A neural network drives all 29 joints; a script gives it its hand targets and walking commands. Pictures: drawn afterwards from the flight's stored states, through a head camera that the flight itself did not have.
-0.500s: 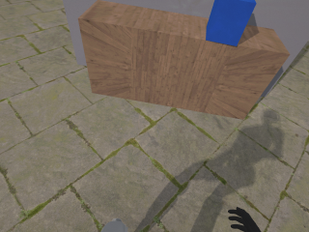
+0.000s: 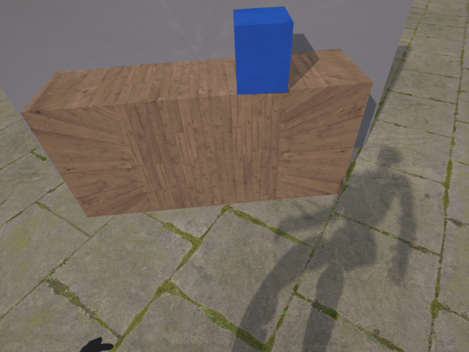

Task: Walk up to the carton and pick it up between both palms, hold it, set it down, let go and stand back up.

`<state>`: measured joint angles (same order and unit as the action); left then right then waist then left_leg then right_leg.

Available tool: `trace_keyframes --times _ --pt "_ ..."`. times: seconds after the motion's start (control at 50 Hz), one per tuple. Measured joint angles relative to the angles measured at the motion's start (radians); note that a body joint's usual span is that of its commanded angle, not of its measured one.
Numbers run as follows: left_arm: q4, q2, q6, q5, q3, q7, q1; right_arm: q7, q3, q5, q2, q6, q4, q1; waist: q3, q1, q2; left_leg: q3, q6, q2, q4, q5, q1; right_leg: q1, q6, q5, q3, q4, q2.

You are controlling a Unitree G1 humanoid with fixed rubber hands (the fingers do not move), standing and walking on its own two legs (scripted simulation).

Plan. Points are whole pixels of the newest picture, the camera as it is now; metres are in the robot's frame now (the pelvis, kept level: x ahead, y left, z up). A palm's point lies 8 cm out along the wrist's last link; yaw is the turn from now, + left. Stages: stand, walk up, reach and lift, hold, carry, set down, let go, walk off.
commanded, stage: walk up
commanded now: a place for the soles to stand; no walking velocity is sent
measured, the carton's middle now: (260, 50) +1.17 -0.12 +0.06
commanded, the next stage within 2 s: none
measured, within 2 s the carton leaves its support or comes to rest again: neither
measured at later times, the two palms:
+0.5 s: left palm (109, 345) +0.20 +0.25 -0.12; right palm (364, 263) +0.32 -0.26 -0.05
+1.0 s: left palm (157, 234) +0.43 +0.19 -0.10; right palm (367, 205) +0.48 -0.33 -0.08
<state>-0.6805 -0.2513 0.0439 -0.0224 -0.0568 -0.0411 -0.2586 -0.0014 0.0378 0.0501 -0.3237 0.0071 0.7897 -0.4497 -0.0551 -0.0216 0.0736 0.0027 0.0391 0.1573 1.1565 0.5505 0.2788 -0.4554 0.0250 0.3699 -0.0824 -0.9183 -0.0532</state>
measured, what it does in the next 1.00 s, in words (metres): walks ahead: left foot, then right foot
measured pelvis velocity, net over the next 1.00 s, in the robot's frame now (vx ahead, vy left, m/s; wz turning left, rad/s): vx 0.38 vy -0.07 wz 0.06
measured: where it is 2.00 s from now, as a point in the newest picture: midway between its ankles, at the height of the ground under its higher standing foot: (273, 259)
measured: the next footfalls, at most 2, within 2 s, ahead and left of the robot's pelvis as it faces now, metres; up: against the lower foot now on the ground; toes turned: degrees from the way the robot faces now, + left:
left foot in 0.34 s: +0.29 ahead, +0.12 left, +0.00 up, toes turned +9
right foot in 0.74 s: +0.46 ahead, -0.20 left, +0.00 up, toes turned -6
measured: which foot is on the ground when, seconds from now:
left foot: up 0.00-0.32, down 0.34-0.76, up 0.78-1.00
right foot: down 0.00-0.38, up 0.40-0.72, down 0.74-1.00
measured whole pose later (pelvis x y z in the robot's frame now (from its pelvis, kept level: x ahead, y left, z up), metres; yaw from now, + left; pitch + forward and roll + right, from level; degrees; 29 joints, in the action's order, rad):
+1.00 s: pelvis +0.38 -0.07 +0.01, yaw +3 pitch -5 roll -3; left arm -0.72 -0.25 0.01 -0.04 -0.01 0.00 -0.33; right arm -0.02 0.04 0.02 -0.28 0.00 0.68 -0.34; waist -0.07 0.03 0.03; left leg 0.04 0.02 0.07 1.09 0.54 0.51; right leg -0.33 0.02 0.39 -0.15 -0.81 -0.06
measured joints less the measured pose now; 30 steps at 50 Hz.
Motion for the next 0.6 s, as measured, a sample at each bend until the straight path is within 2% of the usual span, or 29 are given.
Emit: trace_keyframes --times 0.06,0.12,0.22,0.28,0.34,0.36,0.38,0.4,0.44,0.48,0.54,0.6 --pt "-0.024 0.030 -0.016 0.010 0.024 0.026 -0.037 -0.008 -0.006 -0.010 -0.005 -0.021 -0.022 0.051 -0.008 0.025 0.026 -0.036 -0.010 -0.055 0.192 -0.097 0.136 0.065 0.009 0.024 -0.025 0.036 0.022" --pt "-0.048 0.040 -0.018 -0.001 0.036 0.032 -0.090 -0.012 -0.002 -0.014 0.010 -0.012 -0.055 0.107 -0.013 0.039 0.023 -0.007 -0.030 -0.066 0.167 -0.147 0.237 0.138 0.019 0.025 -0.048 0.111 0.038" --pt "-0.090 0.025 -0.007 -0.019 0.040 0.035 -0.150 -0.028 -0.004 -0.025 0.045 0.003 -0.109 0.153 -0.006 0.072 -0.025 0.022 -0.037 -0.055 -0.081 -0.195 0.307 0.238 0.028 0.029 -0.081 0.234 0.057" --pt "-0.101 0.006 -0.006 -0.025 0.035 0.035 -0.166 -0.034 -0.004 -0.028 0.064 0.015 -0.129 0.165 -0.011 0.092 -0.062 0.027 -0.024 -0.048 -0.277 -0.262 0.281 0.286 0.019 0.049 -0.096 0.274 0.063" --pt "-0.103 -0.011 -0.011 -0.021 0.032 0.026 -0.183 -0.029 -0.001 -0.024 0.077 0.029 -0.144 0.166 -0.010 0.105 -0.100 0.039 -0.002 -0.069 -0.450 -0.343 0.207 0.312 0.002 0.107 -0.101 0.250 0.052" --pt "-0.106 -0.020 -0.015 -0.020 0.032 0.023 -0.184 -0.023 0.002 -0.022 0.086 0.036 -0.149 0.168 -0.018 0.103 -0.127 0.046 -0.006 -0.090 -0.455 -0.382 0.193 0.313 -0.004 0.142 -0.094 0.212 0.029" --pt "-0.109 -0.027 -0.021 -0.020 0.032 0.020 -0.181 -0.016 0.002 -0.016 0.093 0.043 -0.156 0.172 -0.033 0.101 -0.158 0.063 -0.011 -0.110 -0.430 -0.363 0.184 0.301 0.002 0.171 -0.075 0.146 0.001" --pt "-0.109 -0.025 -0.028 -0.021 0.033 0.017 -0.179 -0.008 -0.002 -0.009 0.093 0.048 -0.168 0.173 -0.042 0.098 -0.169 0.074 -0.014 -0.116 -0.397 -0.323 0.180 0.268 0.003 0.175 -0.042 0.047 -0.004" --pt "-0.104 -0.023 -0.056 -0.024 0.038 0.010 -0.174 0.009 -0.010 -0.010 0.091 0.044 -0.175 0.172 -0.048 0.082 -0.170 0.086 -0.007 -0.110 -0.354 -0.251 0.163 0.179 -0.005 0.195 0.014 -0.174 0.017" --pt "-0.098 -0.033 -0.078 -0.028 0.036 0.006 -0.154 0.024 -0.017 -0.014 0.098 0.035 -0.165 0.162 -0.053 0.060 -0.176 0.096 -0.009 -0.104 -0.358 -0.222 0.122 0.091 -0.016 0.160 0.038 -0.331 0.026" --pt "-0.078 -0.054 -0.082 -0.024 0.022 -0.001 -0.108 0.033 -0.027 -0.011 0.103 0.035 -0.139 0.126 -0.061 0.029 -0.187 0.113 -0.024 -0.098 -0.400 -0.207 0.049 -0.017 -0.032 0.100 0.055 -0.373 0.011" --pt "-0.044 -0.065 -0.075 -0.013 0.008 -0.011 -0.059 0.030 -0.028 -0.006 0.093 0.042 -0.102 0.085 -0.058 0.006 -0.182 0.126 -0.034 -0.089 -0.441 -0.191 -0.013 -0.088 -0.043 0.072 0.069 -0.259 -0.019"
